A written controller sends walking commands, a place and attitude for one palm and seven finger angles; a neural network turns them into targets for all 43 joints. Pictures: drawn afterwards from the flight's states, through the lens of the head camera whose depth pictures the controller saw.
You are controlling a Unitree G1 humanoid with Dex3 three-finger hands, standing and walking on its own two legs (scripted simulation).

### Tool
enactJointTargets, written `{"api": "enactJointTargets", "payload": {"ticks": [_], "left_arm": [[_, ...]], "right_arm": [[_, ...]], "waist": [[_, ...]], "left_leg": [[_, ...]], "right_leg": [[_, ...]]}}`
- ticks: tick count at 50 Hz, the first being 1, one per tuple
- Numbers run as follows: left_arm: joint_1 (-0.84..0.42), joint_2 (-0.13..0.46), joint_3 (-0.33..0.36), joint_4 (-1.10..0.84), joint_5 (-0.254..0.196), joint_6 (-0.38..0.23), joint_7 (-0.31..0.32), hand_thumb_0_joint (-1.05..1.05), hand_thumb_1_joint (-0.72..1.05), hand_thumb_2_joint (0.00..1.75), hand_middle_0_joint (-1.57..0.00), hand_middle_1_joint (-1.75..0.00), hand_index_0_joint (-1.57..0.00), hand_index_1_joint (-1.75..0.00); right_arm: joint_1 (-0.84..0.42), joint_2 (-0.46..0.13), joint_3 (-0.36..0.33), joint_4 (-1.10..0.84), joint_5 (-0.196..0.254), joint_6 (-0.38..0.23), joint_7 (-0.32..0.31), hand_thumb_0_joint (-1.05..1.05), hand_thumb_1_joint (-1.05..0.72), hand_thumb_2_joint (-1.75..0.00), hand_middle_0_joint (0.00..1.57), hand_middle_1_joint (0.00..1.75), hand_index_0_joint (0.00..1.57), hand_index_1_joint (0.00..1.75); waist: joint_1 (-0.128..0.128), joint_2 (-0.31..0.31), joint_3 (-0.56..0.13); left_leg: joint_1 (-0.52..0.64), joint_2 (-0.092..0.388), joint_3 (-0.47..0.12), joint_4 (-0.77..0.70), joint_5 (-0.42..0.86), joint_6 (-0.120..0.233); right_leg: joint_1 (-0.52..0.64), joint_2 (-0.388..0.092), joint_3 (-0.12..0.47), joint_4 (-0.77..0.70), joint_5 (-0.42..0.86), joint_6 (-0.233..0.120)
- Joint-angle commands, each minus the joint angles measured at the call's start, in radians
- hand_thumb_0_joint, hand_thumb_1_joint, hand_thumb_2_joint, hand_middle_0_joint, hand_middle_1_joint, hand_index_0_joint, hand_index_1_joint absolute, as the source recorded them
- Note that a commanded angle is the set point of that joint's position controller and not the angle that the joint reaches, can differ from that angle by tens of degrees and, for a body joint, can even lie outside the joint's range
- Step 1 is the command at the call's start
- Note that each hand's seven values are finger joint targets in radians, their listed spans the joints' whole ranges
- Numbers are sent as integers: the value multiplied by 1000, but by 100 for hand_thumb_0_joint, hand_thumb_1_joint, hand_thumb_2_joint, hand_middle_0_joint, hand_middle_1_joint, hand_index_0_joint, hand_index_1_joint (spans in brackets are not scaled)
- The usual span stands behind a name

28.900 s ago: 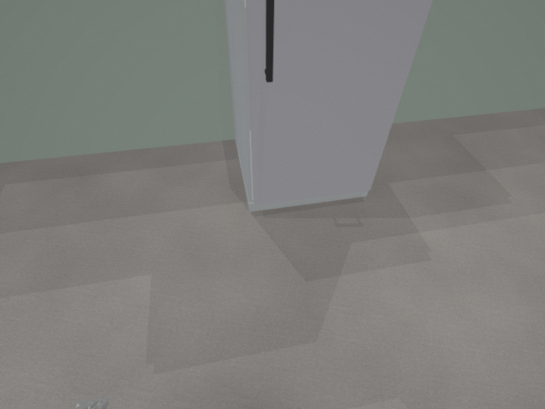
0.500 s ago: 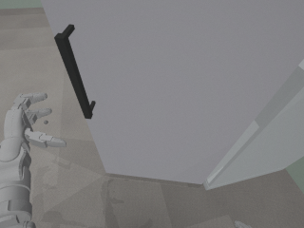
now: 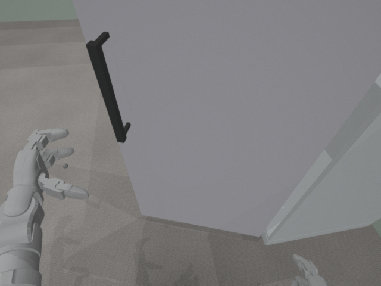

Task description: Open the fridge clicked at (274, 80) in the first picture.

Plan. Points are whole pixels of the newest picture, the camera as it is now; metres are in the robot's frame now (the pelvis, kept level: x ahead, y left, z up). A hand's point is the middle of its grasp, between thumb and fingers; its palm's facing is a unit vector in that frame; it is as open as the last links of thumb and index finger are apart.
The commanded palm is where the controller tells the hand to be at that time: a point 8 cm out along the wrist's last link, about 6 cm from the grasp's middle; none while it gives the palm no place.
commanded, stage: slip the hand off the handle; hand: left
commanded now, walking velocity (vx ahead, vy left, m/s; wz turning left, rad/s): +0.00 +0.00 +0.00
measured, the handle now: (114, 95) +0.49 +0.23 +0.13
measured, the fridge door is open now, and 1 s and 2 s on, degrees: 70 70 70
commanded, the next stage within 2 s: draw the hand back to the body in 0.20 s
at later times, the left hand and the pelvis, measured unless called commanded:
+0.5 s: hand (65, 157) +0.32 +0.28 +0.11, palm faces +0.09 -1.00 +0.02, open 14.7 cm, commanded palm +0.28 +0.33 +0.11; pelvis +0.01 -0.01 +0.00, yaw -2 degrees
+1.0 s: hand (36, 176) +0.26 +0.29 +0.13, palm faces +0.41 -0.88 -0.23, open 13.7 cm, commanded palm +0.21 +0.32 +0.15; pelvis +0.01 +0.01 +0.02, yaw +0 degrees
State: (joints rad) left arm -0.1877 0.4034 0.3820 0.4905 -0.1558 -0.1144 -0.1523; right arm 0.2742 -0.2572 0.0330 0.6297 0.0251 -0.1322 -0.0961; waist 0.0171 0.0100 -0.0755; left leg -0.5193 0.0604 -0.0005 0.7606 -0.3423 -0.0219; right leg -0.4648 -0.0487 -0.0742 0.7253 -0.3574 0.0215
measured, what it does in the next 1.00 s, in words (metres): stands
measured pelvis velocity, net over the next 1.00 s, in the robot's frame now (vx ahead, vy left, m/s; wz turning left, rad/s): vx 0.01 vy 0.01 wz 0.00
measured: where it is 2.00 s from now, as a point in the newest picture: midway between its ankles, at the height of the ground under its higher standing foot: outside the picture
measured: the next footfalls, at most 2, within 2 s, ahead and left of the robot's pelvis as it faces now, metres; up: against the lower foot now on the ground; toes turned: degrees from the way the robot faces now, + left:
none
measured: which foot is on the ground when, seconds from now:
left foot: down 0.00-1.00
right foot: down 0.00-1.00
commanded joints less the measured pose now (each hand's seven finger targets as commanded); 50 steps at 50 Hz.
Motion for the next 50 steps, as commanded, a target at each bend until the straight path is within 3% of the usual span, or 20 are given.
{"api": "enactJointTargets", "payload": {"ticks": [1,3,6,13,16,17,18,20,22,24,26,30,34,37,41,42,43,44,48,50], "left_arm": [[-419,338,101,-200,-2,-86,0,0,-55,20,-25,-115,-25,-115],[-421,307,73,-183,-2,-95,-15,0,-55,20,-25,-115,-25,-115],[-360,325,101,-137,-17,-97,-38,0,-55,20,-25,-115,-25,-115],[-267,350,151,-108,-30,-71,-45,0,-55,20,-25,-115,-25,-115],[-300,353,153,-160,-29,-89,-38,0,-55,20,-25,-115,-25,-115],[-340,237,109,-223,-183,-169,-179,0,-55,20,-25,-115,-25,-115],[-301,350,203,-193,-213,-211,-256,0,-55,20,-25,-115,-25,-115],[-253,405,234,-208,-229,-228,-343,0,-55,20,-25,-115,-25,-115],[-188,390,236,-161,-230,-168,-354,0,-55,20,-25,-115,-25,-115],[-139,353,218,-184,-238,-99,-341,0,-55,20,-25,-115,-25,-115],[-97,339,220,-276,-246,-61,-313,0,-55,20,-25,-115,-25,-115],[-5,258,171,-422,-251,-38,-274,0,-55,20,-25,-115,-25,-115],[-48,231,143,-463,-249,-6,-263,0,-55,20,-25,-115,-25,-115],[-63,242,134,-550,-229,6,-248,0,-51,22,-25,-113,-25,-113],[-25,232,125,-618,-223,31,-231,0,-37,29,-24,-104,-24,-104],[-57,327,143,-640,-72,13,-48,0,-33,31,-24,-102,-24,-102],[35,204,79,-608,-55,24,33,0,-30,32,-24,-100,-24,-100],[75,164,49,-629,-22,26,91,0,-26,34,-24,-98,-24,-98],[171,166,49,-750,47,12,217,0,-12,41,-24,-89,-24,-89],[181,172,51,-780,64,6,245,0,-4,44,-23,-85,-23,-85]], "right_arm": [[-41,-151,-55,-110,5,-53,-34,0,-90,-90,20,30,20,30],[-32,-149,-57,-106,3,-60,-34,0,-90,-90,20,30,20,30],[-15,-154,-63,-101,3,-65,-32,0,-90,-90,20,30,20,30],[-2,-159,-72,-123,8,-54,-19,0,-90,-90,20,30,20,30],[2,-160,-76,-128,6,-52,-17,0,-90,-90,20,30,20,30],[4,-174,-72,-128,12,-71,-29,0,-90,-90,20,30,20,30],[3,-175,-73,-116,14,-75,-39,0,-90,-90,20,30,20,30],[-5,-169,-63,-140,10,-81,-47,0,-90,-90,20,30,20,30],[-25,-157,-54,-157,18,-84,-43,0,-90,-90,20,30,20,30],[-38,-153,-52,-186,25,-91,-37,0,-90,-90,20,30,20,30],[-42,-149,-52,-208,26,-105,-32,0,-90,-90,20,30,20,30],[-39,-143,-54,-220,26,-131,-24,0,-90,-90,20,30,20,30],[-57,-146,-47,-208,31,-144,-34,0,-90,-90,20,30,20,30],[-74,-136,-37,-202,28,-158,-44,0,-90,-90,20,30,20,30],[-95,-130,-26,-194,27,-175,-51,0,-90,-90,20,30,20,30],[-123,-127,-26,-171,-8,-161,-44,0,-90,-90,20,30,20,30],[-132,-112,-22,-172,-12,-159,-43,0,-90,-90,20,30,20,30],[-137,-108,-23,-160,-11,-150,-42,0,-90,-90,20,30,20,30],[-159,-98,-21,-148,-21,-127,-35,0,-90,-90,20,30,20,30],[-165,-103,-25,-138,-27,-123,-35,0,-90,-90,20,30,20,30]], "waist": [[-32,79,-191],[-32,82,-207],[-16,58,-244],[7,40,-227],[-3,29,-246],[-67,18,-282],[-17,19,-315],[12,79,-328],[25,72,-232],[36,85,-194],[44,97,-217],[27,60,-206],[9,49,-149],[15,107,-160],[21,94,-152],[37,68,-54],[19,51,-6],[24,67,-9],[39,107,-55],[40,63,-63]], "left_leg": [[114,-58,7,-121,59,48],[124,-61,6,-114,80,49],[120,-61,13,-101,136,50],[81,-63,28,-99,161,50],[92,-61,28,-92,182,54],[146,-58,23,-78,207,49],[139,-54,25,-65,229,48],[136,-62,29,-71,259,54],[105,-62,25,-97,217,49],[110,-62,21,-123,188,45],[141,-62,18,-131,219,45],[185,-56,17,-134,261,46],[193,-54,0,-161,178,40],[229,-54,-9,-178,182,38],[252,-54,-15,-197,181,39],[224,-74,-4,-229,150,40],[224,-67,-2,-259,102,36],[248,-59,-7,-281,85,34],[317,-54,11,-325,141,37],[338,-48,16,-344,164,42]], "right_leg": [[21,51,44,-129,63,-28],[27,52,43,-123,89,-29],[62,50,44,-110,162,-28],[73,48,44,-97,207,-23],[77,51,45,-90,231,-21],[123,55,55,-88,295,-32],[167,55,69,-72,339,-37],[171,54,73,-49,381,-39],[124,52,60,-64,322,-33],[98,52,45,-82,266,-33],[116,52,35,-88,279,-34],[122,66,17,-99,311,-32],[92,67,12,-128,224,-31],[114,65,10,-137,213,-37],[144,64,7,-159,214,-36],[138,54,40,-244,157,-36],[125,46,27,-255,114,-32],[144,46,20,-258,103,-33],[240,40,19,-278,147,-35],[270,42,19,-299,170,-33]]}}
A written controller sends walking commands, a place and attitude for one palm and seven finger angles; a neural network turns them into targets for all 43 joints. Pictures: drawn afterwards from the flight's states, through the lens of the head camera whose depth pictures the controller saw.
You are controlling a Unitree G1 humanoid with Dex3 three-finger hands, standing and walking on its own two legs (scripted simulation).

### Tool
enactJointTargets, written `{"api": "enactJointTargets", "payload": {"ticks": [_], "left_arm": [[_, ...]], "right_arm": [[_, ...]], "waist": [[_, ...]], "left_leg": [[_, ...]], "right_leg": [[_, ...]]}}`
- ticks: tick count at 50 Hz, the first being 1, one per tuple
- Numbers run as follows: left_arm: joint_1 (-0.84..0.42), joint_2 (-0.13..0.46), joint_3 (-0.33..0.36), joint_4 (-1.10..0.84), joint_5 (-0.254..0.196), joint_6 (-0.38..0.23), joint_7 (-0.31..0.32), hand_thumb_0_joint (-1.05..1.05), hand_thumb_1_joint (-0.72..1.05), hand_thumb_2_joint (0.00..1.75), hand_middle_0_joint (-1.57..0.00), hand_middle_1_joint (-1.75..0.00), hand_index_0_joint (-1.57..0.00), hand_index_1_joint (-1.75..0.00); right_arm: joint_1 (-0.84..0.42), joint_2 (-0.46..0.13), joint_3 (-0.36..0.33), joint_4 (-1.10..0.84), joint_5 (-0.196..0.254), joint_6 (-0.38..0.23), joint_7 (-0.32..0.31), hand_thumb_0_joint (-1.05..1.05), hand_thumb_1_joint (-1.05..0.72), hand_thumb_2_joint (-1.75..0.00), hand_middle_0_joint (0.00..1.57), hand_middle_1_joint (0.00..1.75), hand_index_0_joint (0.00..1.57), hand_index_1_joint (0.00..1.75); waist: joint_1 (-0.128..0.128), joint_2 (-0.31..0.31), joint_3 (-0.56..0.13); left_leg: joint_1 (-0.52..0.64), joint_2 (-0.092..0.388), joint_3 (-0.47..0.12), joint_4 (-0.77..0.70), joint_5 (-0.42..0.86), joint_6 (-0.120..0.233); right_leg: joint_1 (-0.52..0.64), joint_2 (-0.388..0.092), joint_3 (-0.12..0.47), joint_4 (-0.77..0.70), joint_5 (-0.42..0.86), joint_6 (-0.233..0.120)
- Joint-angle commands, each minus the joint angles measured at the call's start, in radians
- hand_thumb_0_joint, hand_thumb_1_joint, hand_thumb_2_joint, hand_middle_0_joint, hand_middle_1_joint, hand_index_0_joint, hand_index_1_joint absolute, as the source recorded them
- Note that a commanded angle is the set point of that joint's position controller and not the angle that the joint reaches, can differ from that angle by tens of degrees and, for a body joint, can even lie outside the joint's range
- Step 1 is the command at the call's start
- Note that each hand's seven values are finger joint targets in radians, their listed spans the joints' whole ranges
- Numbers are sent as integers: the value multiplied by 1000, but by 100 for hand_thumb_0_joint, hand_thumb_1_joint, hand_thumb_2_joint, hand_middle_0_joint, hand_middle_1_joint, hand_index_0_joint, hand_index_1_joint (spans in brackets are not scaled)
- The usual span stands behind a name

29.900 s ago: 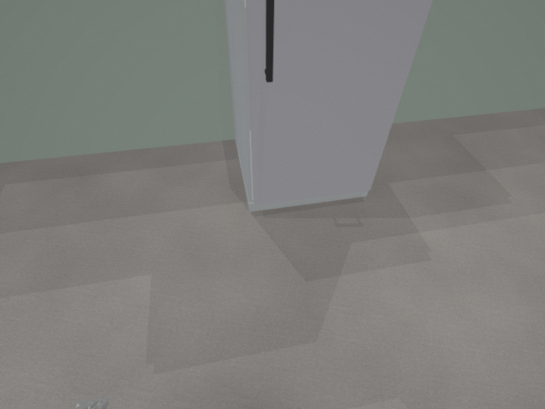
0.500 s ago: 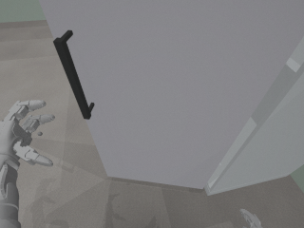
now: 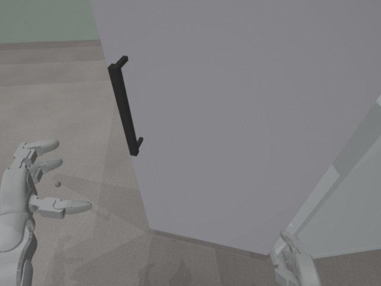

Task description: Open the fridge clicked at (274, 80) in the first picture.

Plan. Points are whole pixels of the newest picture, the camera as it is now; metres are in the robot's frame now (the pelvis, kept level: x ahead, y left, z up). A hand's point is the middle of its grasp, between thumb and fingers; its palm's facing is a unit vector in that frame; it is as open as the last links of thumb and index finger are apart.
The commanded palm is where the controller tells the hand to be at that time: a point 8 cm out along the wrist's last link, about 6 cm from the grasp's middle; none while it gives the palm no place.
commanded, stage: draw the hand back to the body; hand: left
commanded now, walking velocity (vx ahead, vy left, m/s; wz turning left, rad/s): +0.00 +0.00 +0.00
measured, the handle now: (129, 111) +0.48 +0.22 +0.11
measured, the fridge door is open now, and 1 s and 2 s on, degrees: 70 70 70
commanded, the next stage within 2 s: step back with the hand held close in 0.90 s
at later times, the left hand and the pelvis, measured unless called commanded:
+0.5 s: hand (52, 184) +0.22 +0.26 +0.16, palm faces +0.46 -0.81 -0.36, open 9.0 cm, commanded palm +0.17 +0.29 +0.18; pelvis +0.02 -0.01 +0.01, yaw -1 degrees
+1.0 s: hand (49, 188) +0.21 +0.26 +0.16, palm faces +0.47 -0.81 -0.36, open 7.4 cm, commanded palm +0.16 +0.29 +0.18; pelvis +0.02 -0.01 +0.01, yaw -1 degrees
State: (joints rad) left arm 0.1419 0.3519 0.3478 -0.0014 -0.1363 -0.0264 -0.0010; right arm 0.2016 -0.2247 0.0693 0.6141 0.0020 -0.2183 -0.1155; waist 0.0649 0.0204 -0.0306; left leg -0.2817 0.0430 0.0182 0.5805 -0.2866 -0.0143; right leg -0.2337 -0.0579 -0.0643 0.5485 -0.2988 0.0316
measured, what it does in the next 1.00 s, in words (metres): stands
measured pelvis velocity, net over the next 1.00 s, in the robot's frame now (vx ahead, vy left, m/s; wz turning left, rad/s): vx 0.02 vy -0.01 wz -0.02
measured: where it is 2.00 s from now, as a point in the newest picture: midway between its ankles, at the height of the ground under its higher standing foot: outside the picture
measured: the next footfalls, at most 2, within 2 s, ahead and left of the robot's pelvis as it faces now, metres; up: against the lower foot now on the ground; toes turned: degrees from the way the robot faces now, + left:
none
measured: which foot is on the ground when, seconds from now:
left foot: down 0.00-1.00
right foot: down 0.00-1.00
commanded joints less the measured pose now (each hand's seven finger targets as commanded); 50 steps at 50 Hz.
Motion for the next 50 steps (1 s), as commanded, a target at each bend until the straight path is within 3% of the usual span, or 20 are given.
{"api": "enactJointTargets", "payload": {"ticks": [1,3,5,8,9,10,13,17,20,23,26,27,30,32,35,36,44,50], "left_arm": [[-140,223,86,-311,53,-85,104,0,-1,46,-23,-83,-23,-83],[-114,220,87,-346,64,-89,117,0,7,50,-23,-79,-23,-79],[-68,221,97,-334,69,-85,124,0,14,53,-23,-75,-23,-75],[-61,199,81,-369,75,-89,127,0,25,58,-22,-68,-22,-68],[-45,195,80,-380,77,-90,128,0,28,60,-22,-66,-22,-66],[-10,207,97,-371,75,-89,128,0,32,62,-22,-64,-22,-64],[18,194,88,-434,79,-95,126,0,43,67,-22,-58,-22,-58],[97,197,107,-482,78,-100,124,0,57,74,-21,-49,-21,-49],[146,205,128,-503,72,-99,119,0,68,80,-21,-43,-21,-43],[152,193,123,-546,73,-105,117,0,79,85,-20,-36,-20,-36],[193,192,128,-573,69,-108,116,0,90,90,-20,-30,-20,-30],[190,181,120,-558,70,-105,114,0,90,90,-20,-30,-20,-30],[178,179,115,-537,70,-100,112,0,90,90,-20,-30,-20,-30],[157,177,114,-540,71,-101,113,0,90,90,-20,-30,-20,-30],[159,191,122,-547,72,-99,114,0,90,90,-20,-30,-20,-30],[153,183,114,-554,71,-98,115,0,90,90,-20,-30,-20,-30],[156,183,117,-557,74,-97,120,0,90,90,-20,-30,-20,-30],[173,186,125,-532,70,-94,117,0,90,90,-20,-30,-20,-30]], "right_arm": [[-95,-132,-63,-125,-5,-34,-15,0,-90,-90,20,30,20,30],[-103,-127,-65,-120,-8,-30,-14,0,-90,-90,20,30,20,30],[-111,-129,-68,-109,-9,-24,-14,0,-90,-90,20,30,20,30],[-115,-121,-69,-108,-10,-15,-12,0,-90,-90,20,30,20,30],[-116,-120,-70,-108,-10,-14,-10,0,-90,-90,20,30,20,30],[-122,-126,-75,-104,-13,-14,-11,0,-90,-90,20,30,20,30],[-123,-117,-76,-111,-13,-9,-6,0,-90,-90,20,30,20,30],[-123,-112,-80,-114,-17,-6,1,0,-90,-90,20,30,20,30],[-129,-112,-86,-117,-18,-1,1,0,-90,-90,20,30,20,30],[-128,-101,-83,-120,-17,2,4,0,-90,-90,20,30,20,30],[-129,-98,-82,-123,-19,0,3,0,-90,-90,20,30,20,30],[-128,-97,-82,-120,-19,3,3,0,-90,-90,20,30,20,30],[-126,-103,-86,-114,-18,10,-2,0,-90,-90,20,30,20,30],[-126,-99,-83,-117,-18,12,-3,0,-90,-90,20,30,20,30],[-133,-103,-85,-115,-21,10,-6,0,-90,-90,20,30,20,30],[-132,-98,-82,-120,-21,11,-7,0,-90,-90,20,30,20,30],[-136,-93,-80,-114,-23,7,-3,0,-90,-90,20,30,20,30],[-137,-98,-85,-112,-23,12,-6,0,-90,-90,20,30,20,30]], "waist": [[-7,49,-111],[-2,71,-115],[2,48,-78],[-1,63,-55],[2,72,-55],[7,22,-50],[8,57,-63],[15,35,-60],[19,11,-38],[15,59,-25],[17,33,-26],[13,7,-7],[8,8,21],[9,30,7],[14,5,-13],[13,29,-28],[16,48,-10],[17,14,5]], "left_leg": [[113,-30,2,-171,130,36],[137,-32,11,-180,161,36],[136,-29,14,-191,177,39],[153,-33,19,-208,175,37],[157,-33,20,-210,181,37],[156,-30,20,-212,197,41],[178,-34,29,-210,235,39],[182,-33,33,-207,282,39],[183,-31,40,-208,275,43],[185,-33,46,-208,254,39],[187,-33,46,-206,264,43],[182,-31,47,-206,255,42],[187,-29,50,-213,228,45],[188,-32,49,-214,224,44],[204,-32,46,-212,235,49],[206,-35,50,-210,239,50],[199,-37,45,-212,244,43],[200,-32,43,-223,226,46]], "right_leg": [[53,49,10,-123,127,-43],[75,49,11,-130,152,-42],[83,50,10,-150,165,-41],[90,49,7,-157,161,-39],[99,48,7,-158,166,-39],[105,51,6,-170,184,-36],[124,49,6,-161,222,-35],[146,49,3,-159,272,-33],[137,50,4,-177,278,-27],[127,48,7,-176,259,-27],[140,46,7,-179,279,-24],[125,50,5,-182,267,-23],[101,52,9,-205,239,-20],[111,48,10,-194,231,-21],[118,50,10,-202,246,-20],[130,44,13,-193,253,-20],[131,47,8,-193,254,-23],[123,50,7,-210,232,-21]]}}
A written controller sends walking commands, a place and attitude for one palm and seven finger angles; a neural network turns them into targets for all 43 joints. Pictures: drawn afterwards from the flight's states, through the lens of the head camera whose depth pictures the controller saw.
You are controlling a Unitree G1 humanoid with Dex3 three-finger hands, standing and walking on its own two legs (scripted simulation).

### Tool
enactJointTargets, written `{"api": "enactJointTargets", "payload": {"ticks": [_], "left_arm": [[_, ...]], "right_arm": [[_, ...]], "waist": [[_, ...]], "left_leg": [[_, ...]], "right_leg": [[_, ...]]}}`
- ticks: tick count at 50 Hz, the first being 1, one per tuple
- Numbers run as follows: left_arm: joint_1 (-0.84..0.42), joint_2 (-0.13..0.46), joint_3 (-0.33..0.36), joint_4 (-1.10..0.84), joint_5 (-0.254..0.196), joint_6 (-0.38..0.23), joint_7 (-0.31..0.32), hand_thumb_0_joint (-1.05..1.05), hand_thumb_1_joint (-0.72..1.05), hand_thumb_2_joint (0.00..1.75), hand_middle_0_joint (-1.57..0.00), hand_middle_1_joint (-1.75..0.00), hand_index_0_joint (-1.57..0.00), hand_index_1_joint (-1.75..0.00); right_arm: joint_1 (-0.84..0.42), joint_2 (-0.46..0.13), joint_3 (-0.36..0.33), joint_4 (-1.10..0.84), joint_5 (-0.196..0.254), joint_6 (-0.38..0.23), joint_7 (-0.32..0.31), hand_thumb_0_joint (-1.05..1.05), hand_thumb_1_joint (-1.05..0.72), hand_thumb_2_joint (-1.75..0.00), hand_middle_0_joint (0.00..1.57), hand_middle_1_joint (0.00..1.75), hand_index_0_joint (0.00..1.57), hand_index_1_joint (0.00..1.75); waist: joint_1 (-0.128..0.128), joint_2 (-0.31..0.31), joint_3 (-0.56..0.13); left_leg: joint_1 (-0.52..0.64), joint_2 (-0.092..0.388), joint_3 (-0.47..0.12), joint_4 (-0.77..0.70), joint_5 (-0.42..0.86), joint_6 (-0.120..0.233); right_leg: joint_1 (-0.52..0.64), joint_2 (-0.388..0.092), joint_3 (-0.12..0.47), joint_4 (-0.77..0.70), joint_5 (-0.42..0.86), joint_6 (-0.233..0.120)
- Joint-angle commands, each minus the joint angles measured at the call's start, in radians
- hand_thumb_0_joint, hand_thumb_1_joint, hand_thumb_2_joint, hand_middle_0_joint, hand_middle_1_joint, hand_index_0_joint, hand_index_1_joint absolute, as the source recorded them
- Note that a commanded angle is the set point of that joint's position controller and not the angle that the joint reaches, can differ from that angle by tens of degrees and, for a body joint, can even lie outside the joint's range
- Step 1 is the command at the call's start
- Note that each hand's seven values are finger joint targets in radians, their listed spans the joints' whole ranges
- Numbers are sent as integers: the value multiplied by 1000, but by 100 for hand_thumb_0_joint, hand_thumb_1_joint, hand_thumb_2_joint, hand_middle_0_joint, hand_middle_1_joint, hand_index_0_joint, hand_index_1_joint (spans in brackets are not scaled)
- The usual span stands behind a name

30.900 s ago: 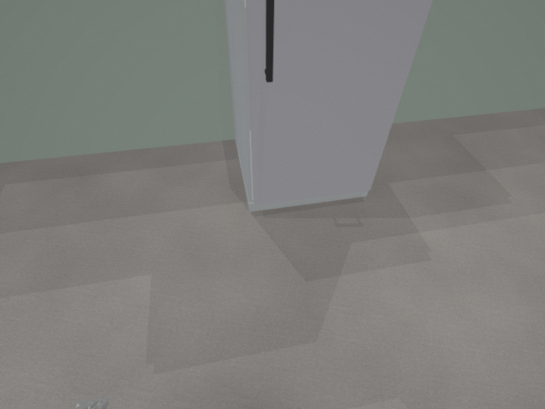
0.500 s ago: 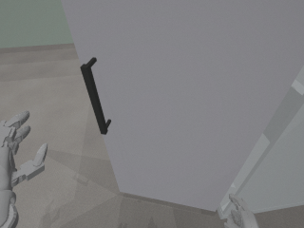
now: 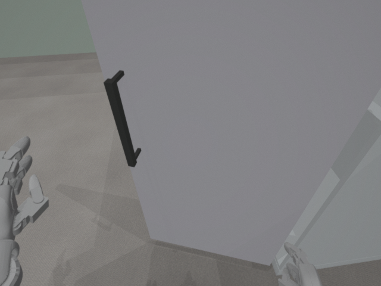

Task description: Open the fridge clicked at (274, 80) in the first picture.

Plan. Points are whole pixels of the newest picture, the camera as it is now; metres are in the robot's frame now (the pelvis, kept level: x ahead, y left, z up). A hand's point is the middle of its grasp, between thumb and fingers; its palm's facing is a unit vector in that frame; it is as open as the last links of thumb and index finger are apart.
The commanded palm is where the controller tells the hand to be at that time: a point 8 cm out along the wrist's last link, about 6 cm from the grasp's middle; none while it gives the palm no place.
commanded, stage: step back with the hand held close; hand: left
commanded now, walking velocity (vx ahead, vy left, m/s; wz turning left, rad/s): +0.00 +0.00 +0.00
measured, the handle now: (126, 123) +0.46 +0.24 +0.10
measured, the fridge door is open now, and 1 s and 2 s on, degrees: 70 70 70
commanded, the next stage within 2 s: stop stepping back and stand still in 1.24 s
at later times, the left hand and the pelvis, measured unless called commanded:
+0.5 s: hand (7, 225) +0.14 +0.31 +0.15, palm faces +0.43 -0.78 -0.45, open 7.4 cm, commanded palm +0.08 +0.33 +0.17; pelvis -0.06 +0.03 -0.01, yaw +0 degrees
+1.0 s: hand out of the picture +0.04 +0.31 +0.16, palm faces +0.53 -0.70 -0.47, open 7.4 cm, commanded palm -0.04 +0.33 +0.17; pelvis -0.14 +0.02 -0.03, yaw +7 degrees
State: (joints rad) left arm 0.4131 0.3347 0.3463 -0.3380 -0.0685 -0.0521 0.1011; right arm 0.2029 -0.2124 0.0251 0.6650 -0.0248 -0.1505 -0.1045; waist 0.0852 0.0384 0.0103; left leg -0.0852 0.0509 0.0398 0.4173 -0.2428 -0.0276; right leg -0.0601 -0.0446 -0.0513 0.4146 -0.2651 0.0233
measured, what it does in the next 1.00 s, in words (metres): shifts its weight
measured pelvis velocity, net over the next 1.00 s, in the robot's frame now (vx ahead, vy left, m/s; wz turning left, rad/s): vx -0.14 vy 0.02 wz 0.12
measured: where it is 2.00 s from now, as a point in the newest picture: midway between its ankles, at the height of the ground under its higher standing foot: outside the picture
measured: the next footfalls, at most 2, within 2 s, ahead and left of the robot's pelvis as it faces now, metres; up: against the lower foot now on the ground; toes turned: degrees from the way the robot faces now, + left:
left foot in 1.18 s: -0.08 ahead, +0.15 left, +0.00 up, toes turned +9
right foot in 1.48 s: -0.28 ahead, -0.09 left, +0.00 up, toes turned -2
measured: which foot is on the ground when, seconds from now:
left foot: down 0.00-1.00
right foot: down 0.00-1.00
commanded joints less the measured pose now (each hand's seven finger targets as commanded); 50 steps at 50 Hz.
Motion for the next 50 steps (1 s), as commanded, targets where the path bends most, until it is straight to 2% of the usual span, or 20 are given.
{"api": "enactJointTargets", "payload": {"ticks": [1,2,3,4,7,9,12,18,20,23,25,30,33,36,40,43,46,48,49,50], "left_arm": [[-153,177,80,-264,7,-74,11,0,90,90,-20,-30,-20,-30],[-269,292,189,-313,13,-118,28,0,90,90,-20,-30,-20,-30],[-149,227,143,-213,16,-122,24,0,90,90,-20,-30,-20,-30],[-82,205,127,-199,19,-124,22,0,90,90,-20,-30,-20,-30],[6,212,145,-244,19,-140,27,0,90,90,-20,-30,-20,-30],[41,228,165,-291,16,-146,33,0,90,90,-20,-30,-20,-30],[74,242,183,-315,9,-150,39,0,90,90,-20,-30,-20,-30],[80,249,191,-330,10,-166,51,0,90,90,-20,-30,-20,-30],[63,257,201,-343,18,-177,55,0,90,90,-20,-30,-20,-30],[56,237,201,-330,33,-198,60,0,90,90,-20,-30,-20,-30],[36,242,212,-345,44,-216,60,0,90,90,-20,-30,-20,-30],[-6,247,211,-364,57,-247,63,0,90,90,-20,-30,-20,-30],[-22,234,186,-368,51,-259,69,0,90,90,-20,-30,-20,-30],[-36,243,185,-356,44,-266,78,0,90,90,-20,-30,-20,-30],[-20,263,215,-347,46,-278,83,0,90,90,-20,-30,-20,-30],[25,258,237,-355,51,-290,76,0,90,90,-20,-30,-20,-30],[72,257,262,-333,62,-301,61,0,90,90,-20,-30,-20,-30],[78,253,271,-299,71,-306,50,0,90,90,-20,-30,-20,-30],[72,249,258,-312,65,-301,46,0,90,90,-20,-30,-20,-30],[44,274,265,-346,57,-302,47,0,90,90,-20,-30,-20,-30]], "right_arm": [[-145,-107,-36,-173,4,-59,-13,0,-90,-90,20,30,20,30],[-150,-131,-37,-203,13,-29,-2,0,-90,-90,20,30,20,30],[-146,-113,-36,-184,7,-9,-1,0,-90,-90,20,30,20,30],[-138,-112,-41,-194,7,9,5,0,-90,-90,20,30,20,30],[-126,-117,-54,-221,8,51,9,0,-90,-90,20,30,20,30],[-124,-121,-61,-244,11,74,9,0,-90,-90,20,30,20,30],[-126,-120,-63,-266,16,94,3,0,-90,-90,20,30,20,30],[-112,-131,-66,-286,24,98,-4,0,-90,-90,20,30,20,30],[-117,-142,-68,-288,24,85,-6,0,-90,-90,20,30,20,30],[-106,-147,-67,-292,29,62,-6,0,-90,-90,20,30,20,30],[-98,-150,-71,-288,31,41,-4,0,-90,-90,20,30,20,30],[-70,-151,-74,-262,21,-5,-1,0,-90,-90,20,30,20,30],[-56,-130,-68,-238,18,-25,4,0,-90,-90,20,30,20,30],[-48,-120,-60,-214,12,-34,1,0,-90,-90,20,30,20,30],[-57,-137,-68,-215,15,-47,-4,0,-90,-90,20,30,20,30],[-69,-140,-72,-226,23,-58,0,0,-90,-90,20,30,20,30],[-74,-147,-80,-236,19,-66,7,0,-90,-90,20,30,20,30],[-80,-155,-91,-237,14,-62,14,0,-90,-90,20,30,20,30],[-67,-140,-93,-236,20,-56,20,0,-90,-90,20,30,20,30],[-62,-129,-98,-236,16,-52,22,0,-90,-90,20,30,20,30]], "waist": [[-11,26,-60],[-51,22,10],[-56,-60,0],[-55,-91,-20],[-59,-27,-127],[-61,16,-167],[-61,10,-184],[-62,32,-156],[-61,91,-131],[-62,124,-78],[-63,122,-81],[-73,62,-49],[-80,11,-46],[-83,-11,-46],[-77,68,-68],[-68,124,-116],[-65,151,-119],[-67,160,-18],[-68,60,-22],[-71,-56,-36]], "left_leg": [[15,-43,22,-57,192,59],[-77,-19,20,0,153,66],[-85,-24,10,26,151,64],[-86,-26,13,47,165,63],[-76,-14,6,49,320,54],[-68,-4,4,35,394,52],[-86,10,-6,17,418,52],[-219,27,-33,-40,235,64],[-321,40,-59,-84,75,80],[-541,73,-103,-152,-260,112],[-613,79,-128,-150,-370,125],[-586,47,-115,-54,-440,109],[-461,6,-83,46,-355,80],[-365,-6,-82,67,-292,63],[-430,38,-151,-51,-365,80],[-563,108,-211,-133,-378,118],[-719,149,-213,-138,-484,151],[-838,142,-187,-92,-589,151],[-765,88,-123,12,-540,117],[-627,22,-75,154,-453,76]], "right_leg": [[-39,32,-3,-66,209,-13],[-122,-14,56,-121,265,-17],[-132,-37,55,-122,291,-20],[-134,-48,64,-116,328,-23],[-70,-48,37,-37,480,-21],[-58,-30,31,-7,496,-13],[-51,-11,24,18,474,-4],[-26,17,22,49,331,7],[18,32,25,80,267,8],[100,47,30,167,173,10],[123,51,42,186,147,9],[-32,22,97,98,-61,-9],[-191,-22,153,-1,-153,-36],[-290,-37,146,-46,-209,-43],[-203,26,99,38,-178,-20],[-6,88,73,219,53,-1],[115,103,99,313,98,2],[73,94,164,287,-32,-20],[-36,55,221,205,-112,-53],[-197,-22,347,51,-193,-93]]}}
